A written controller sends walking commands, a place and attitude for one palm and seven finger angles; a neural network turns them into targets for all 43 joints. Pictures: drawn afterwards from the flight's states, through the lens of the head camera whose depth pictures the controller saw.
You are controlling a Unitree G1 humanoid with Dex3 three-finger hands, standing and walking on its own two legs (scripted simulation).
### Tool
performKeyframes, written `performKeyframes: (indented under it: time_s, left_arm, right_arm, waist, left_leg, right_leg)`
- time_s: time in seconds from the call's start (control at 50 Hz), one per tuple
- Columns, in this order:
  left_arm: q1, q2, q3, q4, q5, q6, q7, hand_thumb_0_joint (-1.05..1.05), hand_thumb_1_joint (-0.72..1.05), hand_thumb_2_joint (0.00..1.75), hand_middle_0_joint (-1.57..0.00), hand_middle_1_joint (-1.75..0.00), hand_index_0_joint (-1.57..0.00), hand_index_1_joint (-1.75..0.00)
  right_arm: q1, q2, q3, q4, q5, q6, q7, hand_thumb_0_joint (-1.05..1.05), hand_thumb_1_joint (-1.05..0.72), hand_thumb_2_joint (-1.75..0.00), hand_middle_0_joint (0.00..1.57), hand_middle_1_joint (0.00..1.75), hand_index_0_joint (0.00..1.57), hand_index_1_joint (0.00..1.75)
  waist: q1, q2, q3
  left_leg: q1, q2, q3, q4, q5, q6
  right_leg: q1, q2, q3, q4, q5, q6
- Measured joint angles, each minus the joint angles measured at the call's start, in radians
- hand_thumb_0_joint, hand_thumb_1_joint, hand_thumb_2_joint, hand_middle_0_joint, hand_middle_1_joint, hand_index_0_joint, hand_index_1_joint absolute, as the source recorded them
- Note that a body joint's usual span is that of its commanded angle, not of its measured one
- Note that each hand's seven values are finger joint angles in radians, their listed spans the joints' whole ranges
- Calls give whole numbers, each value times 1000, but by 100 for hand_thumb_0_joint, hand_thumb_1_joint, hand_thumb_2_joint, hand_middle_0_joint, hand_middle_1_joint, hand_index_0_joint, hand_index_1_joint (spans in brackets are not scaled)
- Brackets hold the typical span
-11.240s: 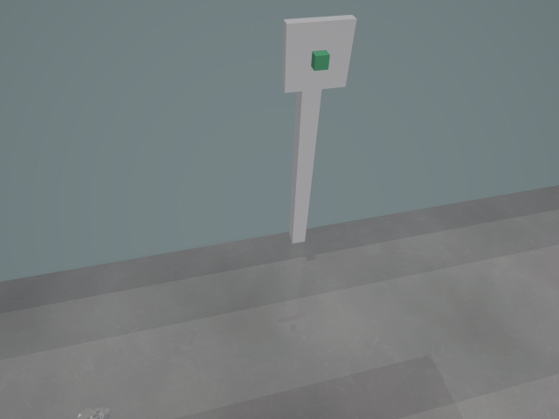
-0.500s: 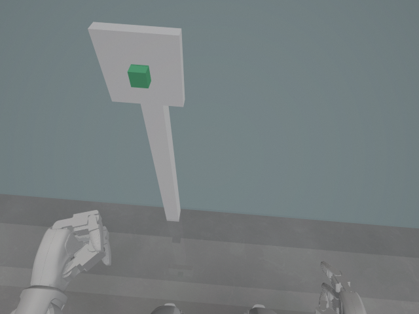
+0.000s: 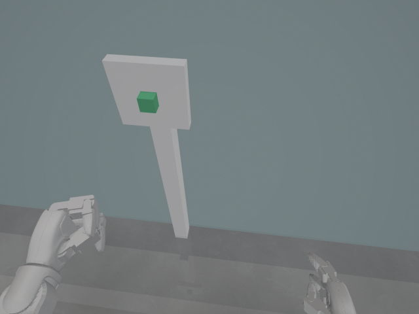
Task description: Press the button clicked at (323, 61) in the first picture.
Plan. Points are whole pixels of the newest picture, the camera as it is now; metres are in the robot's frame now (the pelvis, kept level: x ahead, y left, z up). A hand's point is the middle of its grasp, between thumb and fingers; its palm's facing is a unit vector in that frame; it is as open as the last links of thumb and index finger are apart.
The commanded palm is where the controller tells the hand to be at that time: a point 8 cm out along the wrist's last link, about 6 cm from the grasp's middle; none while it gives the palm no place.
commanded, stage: raise the hand and make a fist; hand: left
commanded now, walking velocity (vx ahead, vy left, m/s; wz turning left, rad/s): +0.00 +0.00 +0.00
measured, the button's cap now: (148, 101) +0.54 +0.19 +0.12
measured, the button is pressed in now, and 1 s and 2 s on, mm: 0 0 0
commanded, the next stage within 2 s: aim a knuckle at the button in 0.50 s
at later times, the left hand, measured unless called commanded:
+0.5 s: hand (97, 229) +0.22 +0.20 +0.11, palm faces +0.02 -1.00 -0.05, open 3.1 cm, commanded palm +0.19 +0.25 +0.11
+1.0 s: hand (119, 195) +0.29 +0.18 +0.10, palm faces -0.02 -1.00 -0.03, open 3.1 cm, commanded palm +0.27 +0.24 +0.10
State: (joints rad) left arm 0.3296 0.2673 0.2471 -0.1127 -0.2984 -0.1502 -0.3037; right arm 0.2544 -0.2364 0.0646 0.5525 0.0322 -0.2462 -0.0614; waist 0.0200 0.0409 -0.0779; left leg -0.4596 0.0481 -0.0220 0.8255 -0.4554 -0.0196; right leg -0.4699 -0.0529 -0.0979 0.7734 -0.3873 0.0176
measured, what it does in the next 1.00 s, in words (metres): stands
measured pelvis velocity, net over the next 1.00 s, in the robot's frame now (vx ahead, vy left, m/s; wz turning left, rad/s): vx -0.02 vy -0.01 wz -0.02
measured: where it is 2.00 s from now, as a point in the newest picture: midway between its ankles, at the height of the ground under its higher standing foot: outside the picture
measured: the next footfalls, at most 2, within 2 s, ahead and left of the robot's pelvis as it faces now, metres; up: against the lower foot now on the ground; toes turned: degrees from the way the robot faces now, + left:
none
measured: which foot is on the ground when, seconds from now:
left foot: down 0.00-1.00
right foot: down 0.00-1.00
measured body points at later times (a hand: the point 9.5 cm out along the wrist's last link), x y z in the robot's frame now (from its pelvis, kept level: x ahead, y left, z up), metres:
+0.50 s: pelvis -0.01 -0.01 +0.01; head -0.01 -0.02 +0.46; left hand +0.22 +0.25 +0.11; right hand +0.16 -0.24 -0.06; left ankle -0.02 +0.13 -0.71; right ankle +0.00 -0.13 -0.71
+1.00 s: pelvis -0.02 -0.01 +0.01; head -0.01 -0.02 +0.46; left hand +0.28 +0.24 +0.11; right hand +0.13 -0.25 -0.07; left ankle -0.02 +0.13 -0.71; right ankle +0.00 -0.13 -0.71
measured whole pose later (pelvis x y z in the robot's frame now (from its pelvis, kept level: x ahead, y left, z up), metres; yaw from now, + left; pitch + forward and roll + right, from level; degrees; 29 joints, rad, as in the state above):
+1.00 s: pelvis -0.02 -0.01 +0.01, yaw -1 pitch +3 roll +0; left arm -0.06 0.27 0.24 0.25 -0.25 -0.15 -0.28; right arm 0.26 -0.26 0.06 0.61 0.03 -0.25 -0.09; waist 0.00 0.03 -0.03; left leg -0.39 0.04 0.01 0.71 -0.37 -0.02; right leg -0.43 -0.05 -0.06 0.71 -0.32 0.01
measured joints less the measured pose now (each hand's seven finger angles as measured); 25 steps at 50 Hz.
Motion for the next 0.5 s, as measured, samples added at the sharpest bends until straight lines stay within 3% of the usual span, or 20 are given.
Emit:
performKeyframes:
  time_s: [0.26,0.5]
  left_arm:
    - [-60,8,30,59,-21,36,-22,2,90,90,-130,-150,-130,-150]
    - [-53,-8,17,67,-3,-7,-5,2,90,90,-130,-150,-130,-150]
  right_arm:
    - [24,-35,-20,20,9,-9,-13,2,-90,-90,20,30,20,30]
    - [13,-24,-15,28,4,-21,-11,2,-90,-90,20,30,20,30]
  waist:
    - [-9,3,10]
    - [-1,-4,27]
  left_leg:
    - [78,2,16,-87,41,-7]
    - [95,3,17,-102,60,-10]
  right_leg:
    - [60,5,12,-62,31,-7]
    - [74,7,14,-71,46,-11]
